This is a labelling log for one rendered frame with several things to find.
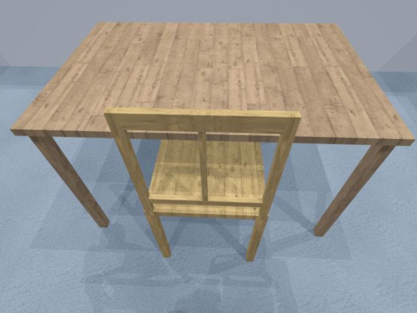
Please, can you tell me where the table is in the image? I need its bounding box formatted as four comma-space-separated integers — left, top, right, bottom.
10, 22, 416, 237

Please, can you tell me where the chair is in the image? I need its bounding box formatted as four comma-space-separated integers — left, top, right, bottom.
103, 107, 302, 261

